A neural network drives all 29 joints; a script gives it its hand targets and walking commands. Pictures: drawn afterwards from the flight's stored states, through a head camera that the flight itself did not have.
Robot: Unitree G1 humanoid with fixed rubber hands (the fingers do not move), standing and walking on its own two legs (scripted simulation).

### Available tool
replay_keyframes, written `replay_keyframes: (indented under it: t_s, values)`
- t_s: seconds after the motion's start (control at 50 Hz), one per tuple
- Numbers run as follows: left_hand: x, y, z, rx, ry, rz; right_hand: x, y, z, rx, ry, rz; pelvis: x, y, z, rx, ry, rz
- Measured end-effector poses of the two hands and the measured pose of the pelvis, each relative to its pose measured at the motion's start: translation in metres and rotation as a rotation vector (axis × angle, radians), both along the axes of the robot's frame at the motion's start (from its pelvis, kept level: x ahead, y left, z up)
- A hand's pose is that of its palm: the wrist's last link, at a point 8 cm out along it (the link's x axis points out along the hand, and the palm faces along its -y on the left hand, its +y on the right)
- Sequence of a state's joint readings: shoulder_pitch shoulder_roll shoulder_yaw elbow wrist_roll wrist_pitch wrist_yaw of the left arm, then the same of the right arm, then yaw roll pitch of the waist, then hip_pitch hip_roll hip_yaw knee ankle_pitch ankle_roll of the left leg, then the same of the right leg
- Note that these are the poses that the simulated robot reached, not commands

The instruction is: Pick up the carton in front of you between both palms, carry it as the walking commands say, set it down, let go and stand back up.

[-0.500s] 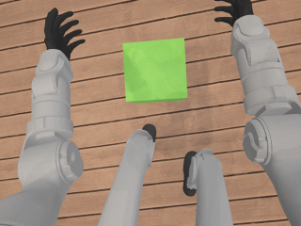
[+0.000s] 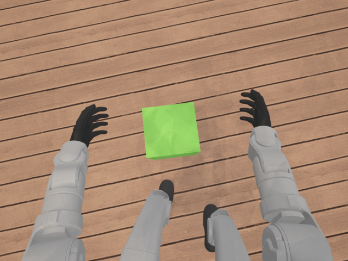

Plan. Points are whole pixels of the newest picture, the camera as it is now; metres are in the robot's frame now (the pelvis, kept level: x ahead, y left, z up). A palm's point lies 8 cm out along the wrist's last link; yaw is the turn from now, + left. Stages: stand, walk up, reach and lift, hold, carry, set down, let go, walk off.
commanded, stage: let go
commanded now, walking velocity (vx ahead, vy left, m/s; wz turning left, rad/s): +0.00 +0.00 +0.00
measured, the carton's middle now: (171, 134) +0.43 +0.11 -0.58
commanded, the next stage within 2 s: stand in 1.08 s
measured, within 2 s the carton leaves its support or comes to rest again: neither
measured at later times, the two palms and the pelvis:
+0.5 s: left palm (68, 210) +0.19 +0.23 +0.00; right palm (330, 199) +0.28 -0.21 -0.02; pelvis +0.05 -0.02 +0.07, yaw +3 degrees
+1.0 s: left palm (74, 202) +0.21 +0.22 +0.01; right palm out of the picture +0.24 -0.26 +0.00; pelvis +0.07 -0.04 +0.07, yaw +4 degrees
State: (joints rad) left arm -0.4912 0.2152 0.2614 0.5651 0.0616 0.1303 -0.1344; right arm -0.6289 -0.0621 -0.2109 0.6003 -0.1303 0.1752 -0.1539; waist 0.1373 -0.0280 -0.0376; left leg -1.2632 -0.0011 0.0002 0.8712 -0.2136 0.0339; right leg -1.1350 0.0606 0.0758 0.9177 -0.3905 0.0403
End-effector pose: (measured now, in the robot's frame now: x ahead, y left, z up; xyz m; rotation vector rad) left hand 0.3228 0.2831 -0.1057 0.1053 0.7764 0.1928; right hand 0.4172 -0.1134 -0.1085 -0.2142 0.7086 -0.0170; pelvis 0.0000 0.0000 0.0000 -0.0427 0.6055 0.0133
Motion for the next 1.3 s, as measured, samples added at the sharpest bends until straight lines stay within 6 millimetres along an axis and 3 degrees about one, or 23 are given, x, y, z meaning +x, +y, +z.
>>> replay_keyframes:
  t_s: [0.24,0.36,0.46,0.68,0.84,1.1,1.3]
  values:
    - [-0.071,-0.015,0.062,0.000,0.021,-0.060,-0.061,-0.033,0.052,-0.008,0.019,0.007,0.030,0.007,0.040,0.025,-0.231,0.022]
    - [-0.109,-0.034,0.088,-0.007,0.025,-0.042,-0.097,-0.060,0.071,-0.004,0.034,0.017,0.041,0.000,0.056,0.040,-0.354,0.032]
    - [-0.127,-0.049,0.102,-0.005,0.033,-0.039,-0.126,-0.087,0.085,-0.005,0.046,0.017,0.048,-0.011,0.065,0.058,-0.450,0.037]
    - [-0.117,-0.078,0.110,0.003,0.023,-0.074,-0.171,-0.143,0.113,-0.011,0.065,-0.013,0.061,-0.037,0.074,0.083,-0.601,0.037]
    - [-0.109,-0.086,0.110,0.018,0.038,-0.085,-0.182,-0.155,0.117,0.002,0.076,-0.029,0.065,-0.044,0.074,0.087,-0.651,0.034]
    - [-0.118,-0.056,0.111,0.081,0.068,-0.016,-0.174,-0.138,0.112,-0.028,0.068,-0.012,0.066,-0.032,0.071,0.085,-0.643,0.050]
    - [-0.129,-0.016,0.083,0.138,0.123,-0.043,-0.199,-0.183,0.108,-0.228,0.193,-0.078,0.073,-0.018,0.067,0.056,-0.598,0.032]
